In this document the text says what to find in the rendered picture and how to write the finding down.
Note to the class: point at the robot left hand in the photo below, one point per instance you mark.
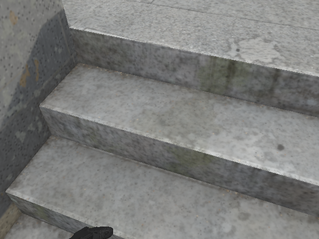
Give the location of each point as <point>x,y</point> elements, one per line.
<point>102,232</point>

